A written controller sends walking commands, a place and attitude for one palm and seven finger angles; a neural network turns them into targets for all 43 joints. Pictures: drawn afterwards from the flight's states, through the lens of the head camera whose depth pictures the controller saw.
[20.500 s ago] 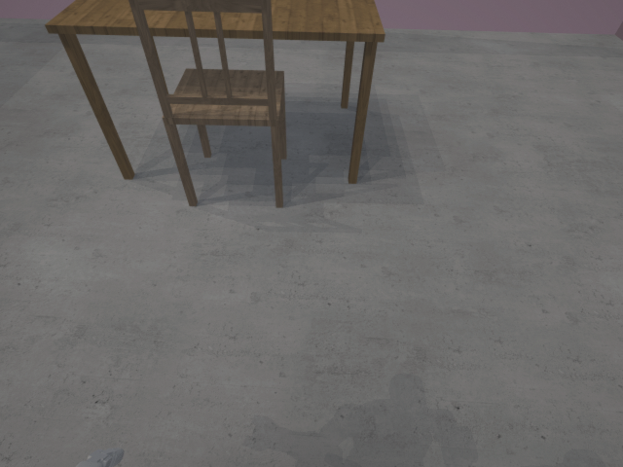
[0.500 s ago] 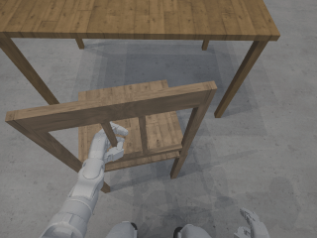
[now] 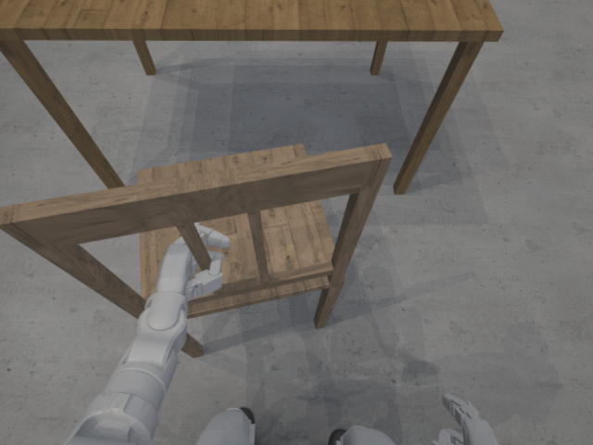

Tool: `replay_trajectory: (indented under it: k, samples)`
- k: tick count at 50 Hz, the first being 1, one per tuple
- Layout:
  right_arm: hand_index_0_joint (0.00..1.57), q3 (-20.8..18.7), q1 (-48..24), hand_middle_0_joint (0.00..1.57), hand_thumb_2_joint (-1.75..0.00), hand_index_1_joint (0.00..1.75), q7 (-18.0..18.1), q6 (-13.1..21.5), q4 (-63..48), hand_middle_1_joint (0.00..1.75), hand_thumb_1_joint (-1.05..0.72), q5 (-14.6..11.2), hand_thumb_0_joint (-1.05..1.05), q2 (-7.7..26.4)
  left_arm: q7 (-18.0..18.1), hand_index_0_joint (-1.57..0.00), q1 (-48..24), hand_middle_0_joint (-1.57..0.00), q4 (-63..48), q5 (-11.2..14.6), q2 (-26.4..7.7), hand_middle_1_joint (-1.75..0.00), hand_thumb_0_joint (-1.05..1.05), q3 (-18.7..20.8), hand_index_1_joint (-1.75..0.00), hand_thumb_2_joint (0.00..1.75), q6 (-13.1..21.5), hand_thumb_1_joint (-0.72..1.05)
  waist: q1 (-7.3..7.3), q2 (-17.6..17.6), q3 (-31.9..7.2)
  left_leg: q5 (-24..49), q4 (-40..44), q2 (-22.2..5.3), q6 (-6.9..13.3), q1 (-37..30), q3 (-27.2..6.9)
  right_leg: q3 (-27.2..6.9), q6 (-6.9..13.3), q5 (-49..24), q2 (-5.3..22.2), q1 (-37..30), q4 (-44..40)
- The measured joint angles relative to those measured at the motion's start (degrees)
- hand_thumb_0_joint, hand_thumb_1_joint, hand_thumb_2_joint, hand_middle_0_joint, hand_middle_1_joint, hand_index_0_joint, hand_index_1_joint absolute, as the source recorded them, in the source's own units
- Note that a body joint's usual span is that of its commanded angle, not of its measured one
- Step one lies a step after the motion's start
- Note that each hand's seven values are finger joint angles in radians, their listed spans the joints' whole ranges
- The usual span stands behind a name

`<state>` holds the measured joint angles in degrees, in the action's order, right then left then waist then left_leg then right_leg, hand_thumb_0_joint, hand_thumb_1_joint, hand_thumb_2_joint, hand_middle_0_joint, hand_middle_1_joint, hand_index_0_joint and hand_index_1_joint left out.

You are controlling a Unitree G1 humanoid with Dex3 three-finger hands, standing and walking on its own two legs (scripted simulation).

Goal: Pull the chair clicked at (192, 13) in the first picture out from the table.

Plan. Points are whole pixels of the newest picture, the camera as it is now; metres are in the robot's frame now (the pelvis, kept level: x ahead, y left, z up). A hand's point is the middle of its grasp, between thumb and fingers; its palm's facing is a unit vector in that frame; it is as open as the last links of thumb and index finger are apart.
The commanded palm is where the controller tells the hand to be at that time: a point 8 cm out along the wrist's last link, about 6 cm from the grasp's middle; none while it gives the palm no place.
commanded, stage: step backward, pulling the chair out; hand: left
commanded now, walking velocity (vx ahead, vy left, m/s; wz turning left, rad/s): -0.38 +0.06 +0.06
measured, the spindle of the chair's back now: (204, 261) +0.36 +0.16 -0.08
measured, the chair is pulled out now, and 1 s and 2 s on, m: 0.39 0.58 0.58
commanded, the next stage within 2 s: stop walking, hand still on the chair in 0.36 s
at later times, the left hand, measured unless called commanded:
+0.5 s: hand (214, 364) +0.21 +0.12 -0.06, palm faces +0.00 -0.99 -0.15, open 4.9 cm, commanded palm +0.19 +0.17 -0.05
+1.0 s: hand (210, 418) +0.15 +0.12 -0.06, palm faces -0.03 -0.99 -0.16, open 5.0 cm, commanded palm +0.13 +0.17 -0.05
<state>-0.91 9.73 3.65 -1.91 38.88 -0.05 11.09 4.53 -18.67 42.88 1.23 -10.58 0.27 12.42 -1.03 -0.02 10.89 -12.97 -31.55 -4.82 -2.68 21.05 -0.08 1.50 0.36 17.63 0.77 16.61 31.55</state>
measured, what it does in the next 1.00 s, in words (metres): walks backwards: right foot, then left foot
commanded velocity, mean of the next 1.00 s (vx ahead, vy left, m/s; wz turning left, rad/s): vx -0.07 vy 0.02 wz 0.02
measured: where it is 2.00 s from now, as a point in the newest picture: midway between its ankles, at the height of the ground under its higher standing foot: outside the picture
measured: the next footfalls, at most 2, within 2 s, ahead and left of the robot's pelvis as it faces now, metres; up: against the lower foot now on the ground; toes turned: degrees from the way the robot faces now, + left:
right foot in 0.02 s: +0.02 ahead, -0.14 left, +0.00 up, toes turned -2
left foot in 0.32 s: -0.07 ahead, +0.14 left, +0.00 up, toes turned +1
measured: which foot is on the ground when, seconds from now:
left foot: down 0.00-0.08, up 0.10-0.30, down 0.32-1.00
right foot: up 0.00-0.00, down 0.02-0.36, up 0.38-0.54, down 0.56-1.00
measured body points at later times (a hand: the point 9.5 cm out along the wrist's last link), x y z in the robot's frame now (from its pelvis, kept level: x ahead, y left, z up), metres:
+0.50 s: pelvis -0.12 -0.01 +0.00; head -0.03 +0.00 +0.44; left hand +0.21 +0.17 -0.05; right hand +0.01 -0.26 -0.12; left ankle -0.11 +0.14 -0.73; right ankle -0.11 -0.14 -0.71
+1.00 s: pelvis -0.14 +0.00 +0.00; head -0.12 +0.00 +0.45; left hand +0.15 +0.17 -0.04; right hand -0.04 -0.27 -0.11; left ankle -0.11 +0.14 -0.73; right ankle -0.13 -0.15 -0.73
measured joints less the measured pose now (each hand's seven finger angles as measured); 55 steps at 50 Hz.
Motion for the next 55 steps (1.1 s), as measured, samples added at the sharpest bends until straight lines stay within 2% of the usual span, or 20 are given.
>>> replay_trajectory:
  k: [2,4,5,8,10,13,16,17,19,21,23,26,28,31,36,38,42,48,55]
  samples:
    - [0.2,0.4,-1.05,0.2,-0.9,0.3,-0.49,0.31,0.8,0.3,-0.9,0.0,0.0,-0.32,-0.03,-0.49,-0.63,-0.28,0.92,0.32,-0.09,-1.2,0.02,1.39,-1.45,0.82,1.1,0.75,0.49,-1.88,1.36,0.53,-0.75,-1.87,-0.78,0.86,-0.38,0.51,-0.71,-2.03,-1.45,-1.64,-3.79]
    - [0.2,0.5,-2.12,0.2,-0.9,0.3,-0.54,0.13,1.34,0.3,-0.9,-0.52,0.0,-0.46,0.07,-0.49,-1.38,-0.29,2.17,1.07,0.16,-1.18,0.02,3.03,-1.45,0.82,1.74,0.75,-0.3,-3.7,2.95,2.38,-1.17,-3.19,-0.76,1.65,-1.09,1.28,-0.31,-4.38,-2.9,-2.07,-5.41]
    - [0.2,0.56,-2.45,0.2,-0.9,0.3,-0.25,-0.08,1.5,0.3,-0.9,-0.88,0.0,-0.57,0.18,-0.49,-1.36,-0.3,2.55,1.22,0.13,-1.17,0.02,3.78,-1.45,0.82,1.97,0.75,-0.76,-3.61,3.2,0.95,-3.15,-2.86,-0.52,2.42,-1.13,1.29,0.0,-5.02,-2.85,-1.67,-5.28]
    - [0.2,0.63,-2.67,0.21,-0.9,0.3,0.98,-0.34,1.81,0.3,-0.9,-1.2,0.0,0.28,0.65,-0.49,-0.8,-0.3,3.61,1.43,0.61,-1.15,0.02,5.27,-1.45,0.82,1.89,0.75,-1.91,-2.03,1.9,-9.31,-13.29,1.55,-0.09,5.0,-2.53,0.43,0.35,-5.57,-0.96,1.04,-3.7]
    - [0.2,0.53,-2.56,0.21,-0.9,0.3,1.58,-0.27,1.99,0.3,-0.9,-1.2,0.0,1.63,1.09,-0.49,-0.54,-0.29,3.78,1.11,1.35,-1.14,0.03,5.45,-1.45,0.82,1.23,0.75,-2.65,-1.34,0.83,-12.29,-16.16,3.82,-0.15,4.78,-2.83,0.2,0.12,-6.02,0.41,2.44,-3.15]
    - [0.2,0.11,-2.17,0.2,-0.9,0.3,2.28,-0.57,1.93,0.3,-0.9,-1.51,0.0,3.79,1.48,-0.49,-0.72,-0.27,3.8,0.64,2.27,-1.15,0.03,4.41,-1.45,0.8,-0.14,0.75,-3.51,-0.76,-0.51,-12.42,-12.46,4.69,-0.19,1.32,-2.29,0.68,-0.55,-6.85,1.97,3.99,-2.67]
    - [0.2,-0.52,-1.0,0.2,-0.9,0.3,3.01,-1.26,0.95,0.3,-0.9,-1.81,0.0,5.81,1.53,-0.49,-1.18,-0.25,3.03,0.15,2.76,-1.18,0.02,1.43,-1.45,0.8,-1.91,0.75,-3.71,-1.11,-1.92,-4.39,-1.16,2.76,0.41,-4.84,-0.98,1.84,-1.4,-7.18,2.43,5.77,-1.17]
    - [0.2,-0.92,-0.98,0.2,-0.9,0.3,3.27,-1.55,0.89,0.3,-0.91,-1.8,0.0,5.85,1.37,-0.49,-1.6,-0.25,2.78,0.19,2.56,-1.19,0.02,0.32,-1.45,0.8,-2.39,0.75,-3.56,-0.49,-1.87,-4.55,1.08,2.95,0.75,-5.79,-0.58,1.87,-1.73,-7.16,2.93,6.34,-0.38]
    - [0.2,-1.14,-0.84,0.2,-0.9,0.3,3.16,-2.45,0.13,0.3,-0.91,-1.57,0.0,4.93,0.98,-0.49,-1.98,-0.22,2.12,0.14,1.75,-1.2,0.01,-1.29,-1.45,0.8,-3.24,0.76,-2.15,1.73,-1.23,-4.02,1.29,3.81,1.24,-5.97,0.6,0.62,-1.77,-6.96,3.54,6.92,1.44]
    - [0.19,-1.02,-0.28,0.2,-0.9,0.3,2.47,-2.44,-0.84,0.3,-0.91,-0.88,0.0,3.94,0.37,-0.49,-1.47,-0.21,1.75,0.24,1.53,-1.2,0.01,-1.87,-1.45,0.81,-3.71,0.77,-1.49,1.45,-1.34,-3.29,1.09,3.05,1.36,-5.36,0.64,0.41,-1.29,0.65,2.43,7.52,7.24]
    - [0.19,-0.83,0.22,0.2,-0.9,0.3,1.4,-1.88,-1.25,0.3,-0.91,-0.76,0.0,2.68,0.15,-0.49,-0.79,-0.2,1.91,0.7,1.77,-1.19,0.02,-1.7,-1.45,0.81,-3.41,0.77,-0.82,0.24,-1.33,-2.49,1.24,1.64,1.14,-4.88,0.32,0.63,-0.86,4.31,0.94,6.47,10.18]
    - [0.19,0.17,0.85,0.2,-0.9,0.3,0.11,-1.01,-1.35,0.3,-0.91,-1.03,0.0,0.72,-0.3,-0.49,0.28,-0.21,0.84,1.07,1.56,-1.18,0.02,-1.42,-1.45,0.81,-3.49,0.77,0.67,-0.83,-0.92,-1.74,0.9,0.08,0.29,-4.14,0.4,0.91,-0.68,3.33,0.3,1.89,5.29]
    - [0.2,1.2,1.1,0.2,-0.9,0.3,-0.26,-0.6,-1.59,0.3,-0.9,-1.38,0.0,-0.34,-0.62,-0.49,1.28,-0.23,-0.73,1.2,1.04,-1.18,0.02,-0.96,-1.45,0.81,-3.55,0.76,1.42,-1.23,-0.59,-2.12,-1.0,-0.57,-0.48,-2.86,0.51,1.03,-0.69,-1.64,0.5,-1.93,-1.96]
    - [0.2,2.21,-0.02,0.2,-0.9,0.3,-0.19,-0.66,-0.89,0.3,-0.9,-2.19,0.0,-0.71,-0.18,-0.49,2.21,-0.25,-1.09,2.02,1.66,-1.15,0.02,1.11,-1.45,0.82,-3.4,0.75,0.36,-4.05,1.1,-1.89,-1.96,-2.49,-0.75,-2.48,-0.67,2.17,-0.5,-4.19,-1.44,-2.66,-3.26]
    - [0.2,2.31,0.96,0.21,-0.9,0.3,1.11,-1.27,0.72,0.3,-0.9,-2.32,0.0,0.24,0.84,-0.49,4.16,-0.26,0.45,2.28,2.73,-1.14,0.03,2.3,-1.45,0.83,-4.0,0.75,-1.06,-2.98,-0.68,-2.31,-0.71,0.18,1.2,-3.55,-2.0,2.21,-0.31,-2.41,0.21,-2.14,-0.67]
    - [0.2,1.71,1.44,0.21,-0.9,0.3,1.52,-1.45,1.36,0.3,-0.9,-2.17,0.0,1.44,1.0,-0.5,4.71,-0.26,1.42,2.07,3.25,-1.14,0.03,2.18,-1.45,0.83,-4.17,0.75,-1.33,-2.84,-1.34,-0.04,0.05,0.67,1.02,-4.6,-2.03,2.1,-0.61,-2.09,0.67,-2.73,-0.1]
    - [0.2,0.28,2.3,0.2,-0.9,0.3,2.15,-1.91,2.31,0.3,-0.9,-1.95,0.01,3.59,0.78,-0.5,5.82,-0.25,3.27,1.27,3.7,-1.15,0.03,0.96,-1.45,0.82,-3.69,0.75,-1.73,-2.07,-2.84,-0.51,0.27,1.62,0.63,-6.16,-1.53,1.67,-1.39,-1.73,1.72,-4.11,-0.05]
    - [0.19,-0.54,2.99,0.2,-0.9,0.3,2.72,-1.34,2.15,0.3,-0.91,-1.83,0.01,4.08,0.18,-0.5,7.38,-0.23,3.51,0.06,3.31,-1.19,0.02,-1.47,-1.45,0.82,-2.66,0.74,-1.22,-0.5,-4.59,-0.33,1.61,2.44,0.94,-7.39,0.24,0.01,-2.52,-2.43,2.62,-4.74,-1.45]
    - [0.19,1.21,2.21,0.2,-0.9,0.3,2.12,0.12,1.39,0.3,-0.91,-1.73,0.01,0.72,0.02,-0.5,8.73,-0.23,1.25,-0.61,2.99,-1.21,0.02,-2.82,-1.45,0.82,-2.58,0.74,-0.15,0.09,-4.73,0.08,3.04,2.24,1.31,-7.75,1.4,-1.06,-3.01,-3.79,2.42,-4.98,-3.74]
